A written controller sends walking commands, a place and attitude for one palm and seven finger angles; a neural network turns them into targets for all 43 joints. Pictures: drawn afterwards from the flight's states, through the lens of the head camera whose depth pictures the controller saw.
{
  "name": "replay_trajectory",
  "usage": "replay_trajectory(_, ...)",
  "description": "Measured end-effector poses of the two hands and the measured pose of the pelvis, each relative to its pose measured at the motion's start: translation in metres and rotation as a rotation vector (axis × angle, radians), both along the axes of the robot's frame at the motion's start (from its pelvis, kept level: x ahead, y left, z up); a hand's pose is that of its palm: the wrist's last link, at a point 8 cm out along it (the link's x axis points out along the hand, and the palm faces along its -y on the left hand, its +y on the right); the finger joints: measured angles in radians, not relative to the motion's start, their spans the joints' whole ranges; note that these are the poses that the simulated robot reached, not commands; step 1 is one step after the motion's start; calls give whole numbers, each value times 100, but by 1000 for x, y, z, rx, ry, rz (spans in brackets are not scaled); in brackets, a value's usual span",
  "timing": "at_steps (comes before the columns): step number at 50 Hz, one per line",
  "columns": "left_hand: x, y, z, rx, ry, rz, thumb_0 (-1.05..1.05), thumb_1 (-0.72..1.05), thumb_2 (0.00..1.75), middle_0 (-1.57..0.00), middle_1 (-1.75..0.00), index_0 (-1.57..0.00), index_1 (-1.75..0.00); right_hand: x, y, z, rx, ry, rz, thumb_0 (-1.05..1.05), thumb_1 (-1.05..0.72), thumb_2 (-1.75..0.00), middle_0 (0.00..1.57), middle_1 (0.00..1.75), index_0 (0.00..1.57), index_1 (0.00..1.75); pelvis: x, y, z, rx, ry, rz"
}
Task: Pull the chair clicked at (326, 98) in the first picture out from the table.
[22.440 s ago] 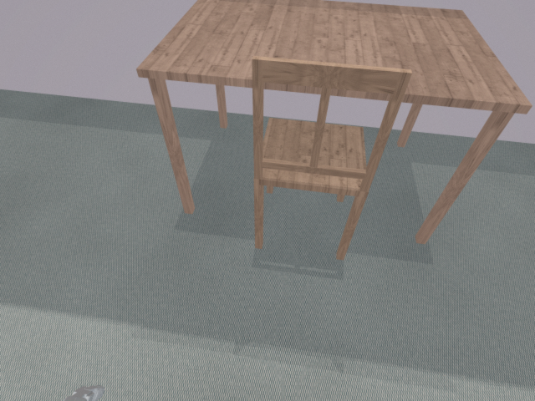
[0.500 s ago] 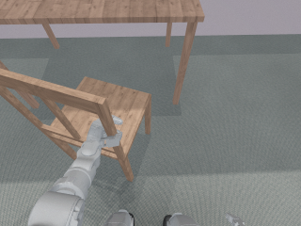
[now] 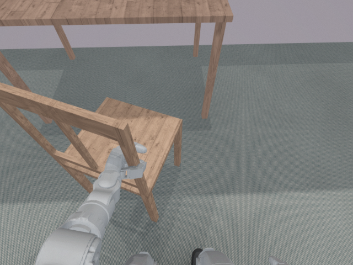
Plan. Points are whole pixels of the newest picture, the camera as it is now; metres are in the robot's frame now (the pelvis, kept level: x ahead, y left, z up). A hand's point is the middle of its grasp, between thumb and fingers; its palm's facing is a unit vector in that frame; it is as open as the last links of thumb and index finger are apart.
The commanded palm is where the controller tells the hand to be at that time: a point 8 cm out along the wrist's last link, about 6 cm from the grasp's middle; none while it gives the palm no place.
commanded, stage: stop walking, hand still on the chair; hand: left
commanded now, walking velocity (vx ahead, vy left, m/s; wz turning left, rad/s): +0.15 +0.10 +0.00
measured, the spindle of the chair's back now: (79, 146) +0.43 +0.30 -0.09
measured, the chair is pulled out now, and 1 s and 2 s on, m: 0.49 0.57 0.57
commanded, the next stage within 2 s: open the thumb and straighten the fingers in 0.90 s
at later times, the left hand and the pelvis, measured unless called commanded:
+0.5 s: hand (139, 198) +0.27 +0.10 -0.05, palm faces -0.10 -0.99 -0.12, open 6.1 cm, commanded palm +0.26 +0.15 -0.04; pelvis +0.01 +0.00 +0.02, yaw +0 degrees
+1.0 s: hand (140, 198) +0.27 +0.10 -0.05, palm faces -0.08 -0.99 -0.11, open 6.1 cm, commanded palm +0.25 +0.15 -0.04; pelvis +0.04 +0.00 +0.02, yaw +1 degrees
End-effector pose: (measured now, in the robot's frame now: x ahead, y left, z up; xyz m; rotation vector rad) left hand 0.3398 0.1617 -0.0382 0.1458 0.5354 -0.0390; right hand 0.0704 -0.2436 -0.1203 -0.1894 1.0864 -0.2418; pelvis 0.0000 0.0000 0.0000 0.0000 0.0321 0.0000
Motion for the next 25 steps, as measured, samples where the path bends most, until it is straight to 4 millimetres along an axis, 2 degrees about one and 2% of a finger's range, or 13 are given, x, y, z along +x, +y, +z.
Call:
replay_trajectory(7,-32,-2,0,-4,0,-18,16,58,76,-34,-124,-50,-145,-17,0,10,-42,-6,19,1,-90,-90,20,30,20,30,-17,11,4,9,-15,19)
replay_trajectory(12,-55,-1,0,-10,11,-40,16,59,75,-33,-126,-50,-145,-13,11,19,-41,-25,19,1,-90,-90,20,30,20,30,-14,16,9,4,-31,1)
replay_trajectory(19,-73,-5,1,-9,18,-36,16,59,75,-34,-126,-50,-145,22,25,20,15,-90,72,1,-90,-90,20,30,20,30,0,9,13,4,-49,2)
replay_trajectory(25,-81,-10,1,-8,25,-24,17,59,75,-33,-126,-50,-145,61,23,31,17,-179,96,1,-90,-90,20,30,20,30,14,5,16,4,-42,0)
